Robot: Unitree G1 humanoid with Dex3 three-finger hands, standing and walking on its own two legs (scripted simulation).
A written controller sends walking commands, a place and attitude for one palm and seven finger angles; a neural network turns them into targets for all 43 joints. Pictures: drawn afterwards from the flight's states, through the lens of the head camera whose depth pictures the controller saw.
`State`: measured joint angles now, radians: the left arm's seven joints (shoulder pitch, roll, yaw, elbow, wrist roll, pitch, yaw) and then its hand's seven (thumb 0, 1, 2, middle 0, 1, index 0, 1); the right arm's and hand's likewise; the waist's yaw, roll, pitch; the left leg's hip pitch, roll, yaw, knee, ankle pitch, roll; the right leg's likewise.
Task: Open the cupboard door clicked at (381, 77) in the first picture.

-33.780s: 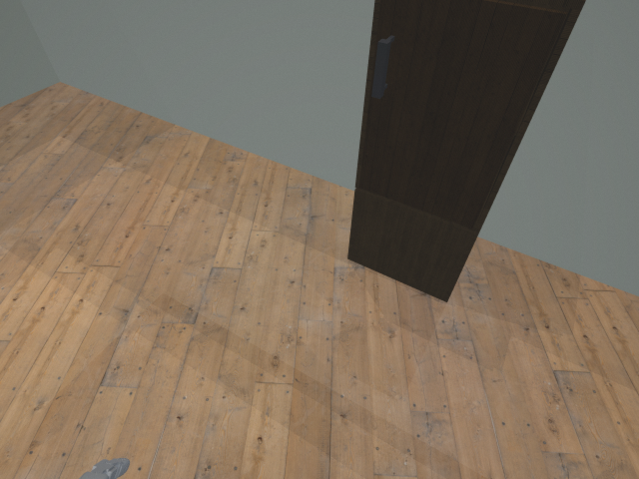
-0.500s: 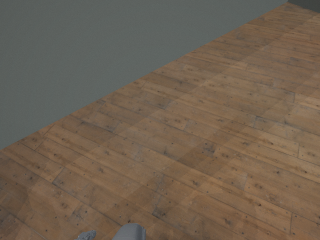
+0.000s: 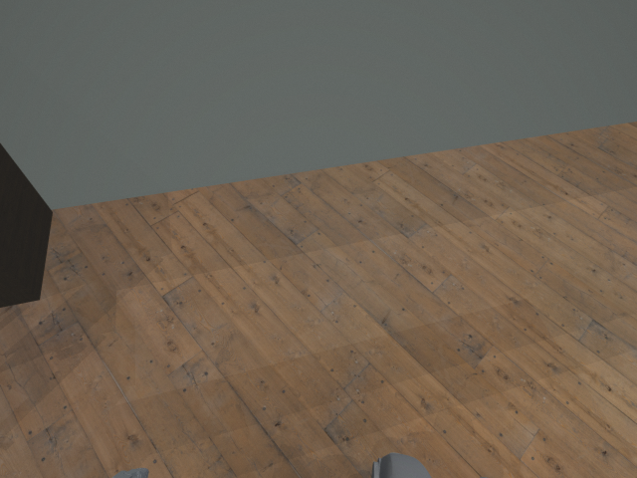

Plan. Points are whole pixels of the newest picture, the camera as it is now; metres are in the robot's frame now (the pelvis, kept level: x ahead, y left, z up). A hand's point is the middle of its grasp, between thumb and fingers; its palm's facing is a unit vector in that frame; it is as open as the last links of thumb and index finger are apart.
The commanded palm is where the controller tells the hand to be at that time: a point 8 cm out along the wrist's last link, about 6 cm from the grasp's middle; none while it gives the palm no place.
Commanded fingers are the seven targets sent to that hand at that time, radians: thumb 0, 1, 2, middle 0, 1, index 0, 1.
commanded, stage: turn to face it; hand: left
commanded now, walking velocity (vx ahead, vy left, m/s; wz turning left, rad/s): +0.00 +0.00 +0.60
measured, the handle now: out of the picture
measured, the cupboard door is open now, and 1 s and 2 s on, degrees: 42 42 42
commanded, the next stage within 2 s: take the last steps up to it in 1.50 s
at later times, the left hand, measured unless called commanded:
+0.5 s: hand out of the picture +0.05 +0.14 -0.15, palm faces +0.31 -0.91 -0.27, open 7.3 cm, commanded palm none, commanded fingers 0.00 0.90 0.90 -0.20 -0.30 -0.20 -0.30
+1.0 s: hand out of the picture -0.05 +0.20 -0.17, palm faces +0.61 -0.75 -0.25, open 7.4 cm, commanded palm none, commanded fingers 0.00 0.90 0.90 -0.20 -0.30 -0.20 -0.30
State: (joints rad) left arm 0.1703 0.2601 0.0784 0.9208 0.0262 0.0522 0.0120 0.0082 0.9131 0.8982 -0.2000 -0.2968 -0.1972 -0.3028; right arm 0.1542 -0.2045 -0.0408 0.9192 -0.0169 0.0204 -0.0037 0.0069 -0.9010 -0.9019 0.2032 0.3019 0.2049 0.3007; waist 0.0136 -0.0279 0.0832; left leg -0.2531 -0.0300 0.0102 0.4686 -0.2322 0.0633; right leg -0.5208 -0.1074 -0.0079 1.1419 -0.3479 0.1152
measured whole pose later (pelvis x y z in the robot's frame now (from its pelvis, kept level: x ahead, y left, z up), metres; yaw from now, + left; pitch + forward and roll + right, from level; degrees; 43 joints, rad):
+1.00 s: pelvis +0.02 -0.02 +0.00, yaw +36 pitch +1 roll -1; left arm 0.17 0.25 0.08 0.91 0.03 0.05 0.01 0.01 0.91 0.90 -0.20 -0.30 -0.20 -0.30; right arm 0.13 -0.21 -0.04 0.92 -0.02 0.02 0.00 0.01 -0.90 -0.90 0.20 0.30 0.20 0.30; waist 0.02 -0.02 0.09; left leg -0.26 -0.04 0.01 0.48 -0.23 0.06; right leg -0.51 -0.11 -0.01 1.11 -0.37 0.11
